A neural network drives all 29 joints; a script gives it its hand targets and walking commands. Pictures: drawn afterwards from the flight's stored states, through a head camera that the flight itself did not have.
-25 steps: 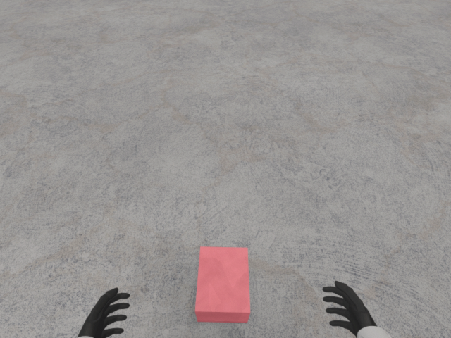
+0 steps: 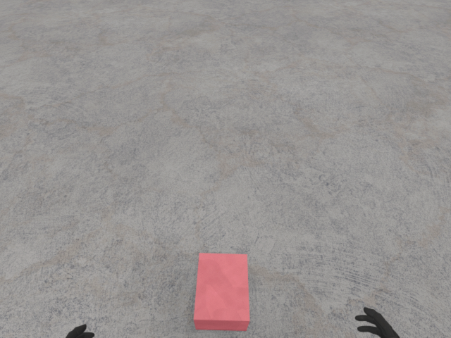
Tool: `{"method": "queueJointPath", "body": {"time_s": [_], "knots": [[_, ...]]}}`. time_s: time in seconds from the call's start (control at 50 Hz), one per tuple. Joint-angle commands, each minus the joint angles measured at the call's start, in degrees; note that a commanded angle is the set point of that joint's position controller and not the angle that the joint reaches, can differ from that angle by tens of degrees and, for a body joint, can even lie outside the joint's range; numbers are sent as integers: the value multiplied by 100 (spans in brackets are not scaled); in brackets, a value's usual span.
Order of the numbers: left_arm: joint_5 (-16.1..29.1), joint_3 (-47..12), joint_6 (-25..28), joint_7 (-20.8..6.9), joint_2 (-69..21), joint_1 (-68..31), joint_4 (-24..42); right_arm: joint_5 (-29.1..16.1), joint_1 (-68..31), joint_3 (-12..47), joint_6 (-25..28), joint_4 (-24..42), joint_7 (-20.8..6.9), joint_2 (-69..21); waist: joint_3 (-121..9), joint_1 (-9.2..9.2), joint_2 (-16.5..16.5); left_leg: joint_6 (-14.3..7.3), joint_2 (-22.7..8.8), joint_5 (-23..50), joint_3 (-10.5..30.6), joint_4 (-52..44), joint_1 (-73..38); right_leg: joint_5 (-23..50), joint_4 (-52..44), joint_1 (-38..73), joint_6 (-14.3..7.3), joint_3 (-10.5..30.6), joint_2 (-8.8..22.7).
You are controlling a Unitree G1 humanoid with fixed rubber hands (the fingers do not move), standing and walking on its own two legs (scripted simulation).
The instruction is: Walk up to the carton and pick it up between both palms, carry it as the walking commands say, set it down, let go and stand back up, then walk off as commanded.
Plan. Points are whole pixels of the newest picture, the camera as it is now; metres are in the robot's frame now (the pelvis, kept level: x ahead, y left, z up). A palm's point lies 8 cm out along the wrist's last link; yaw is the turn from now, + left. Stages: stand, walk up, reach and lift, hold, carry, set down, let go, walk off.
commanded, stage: stand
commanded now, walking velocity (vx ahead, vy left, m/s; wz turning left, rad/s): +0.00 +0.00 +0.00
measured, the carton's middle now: (222, 291) +0.44 +0.00 -0.70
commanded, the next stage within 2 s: walk off in 1.32 s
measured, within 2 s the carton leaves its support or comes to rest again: neither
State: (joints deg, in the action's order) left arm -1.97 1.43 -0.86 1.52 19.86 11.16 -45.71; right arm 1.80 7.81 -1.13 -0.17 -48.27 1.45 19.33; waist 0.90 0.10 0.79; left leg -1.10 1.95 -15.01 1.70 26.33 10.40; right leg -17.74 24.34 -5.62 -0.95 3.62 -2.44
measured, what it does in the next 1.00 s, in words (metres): stands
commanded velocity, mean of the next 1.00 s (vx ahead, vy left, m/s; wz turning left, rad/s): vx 0.00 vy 0.00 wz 0.00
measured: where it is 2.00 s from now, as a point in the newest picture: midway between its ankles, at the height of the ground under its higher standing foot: outside the picture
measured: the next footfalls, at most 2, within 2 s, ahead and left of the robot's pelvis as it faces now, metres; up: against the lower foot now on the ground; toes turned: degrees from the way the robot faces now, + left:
left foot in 1.92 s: -0.03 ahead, +0.24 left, +0.00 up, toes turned +1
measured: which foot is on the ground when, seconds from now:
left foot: down 0.00-1.00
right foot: down 0.00-1.00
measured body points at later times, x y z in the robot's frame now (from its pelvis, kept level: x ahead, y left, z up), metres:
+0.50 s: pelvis -0.01 +0.00 +0.01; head -0.01 +0.01 +0.45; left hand +0.10 +0.31 -0.11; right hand +0.10 -0.30 -0.10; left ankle -0.01 +0.11 -0.74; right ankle -0.05 -0.11 -0.74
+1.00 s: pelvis -0.02 +0.01 +0.01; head -0.02 +0.01 +0.46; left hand +0.08 +0.32 -0.11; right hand +0.09 -0.31 -0.11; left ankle -0.01 +0.11 -0.74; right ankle -0.05 -0.11 -0.74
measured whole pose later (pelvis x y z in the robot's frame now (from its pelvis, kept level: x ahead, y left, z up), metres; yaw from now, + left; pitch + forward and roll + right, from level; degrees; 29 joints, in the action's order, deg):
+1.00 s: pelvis -0.02 +0.01 +0.01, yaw +0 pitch -2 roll +0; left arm -1.2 0.4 0.3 1.0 21.7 8.8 -56.9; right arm 0.9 6.8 -0.2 0.9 -59.0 1.2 21.7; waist 1.2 -0.2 0.6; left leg -1.6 2.4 -10.3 1.9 20.0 7.4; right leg -13.3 18.4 -2.8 -0.5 3.6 -1.7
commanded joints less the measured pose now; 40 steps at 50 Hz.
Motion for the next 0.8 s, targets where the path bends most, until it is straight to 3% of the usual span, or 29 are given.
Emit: {"method": "queueJointPath", "body": {"time_s": [0.0, 0.78], "knots": [[13, 184, 76, 30, 848, -98, 171, -10, -155, -192, 79, 174, 36, 923, -345, -18, -94, 23, -667, 2038, 569, -235, -536, 1965, -285, -218, 111, 428, 633], [67, 89, 160, -26, 1069, -346, -762, -74, -303, -97, 154, -736, 11, 1171, -79, -28, -73, -41, -758, 1391, 755, -838, -508, 1201, -853, -98, 17, 566, 773]]}}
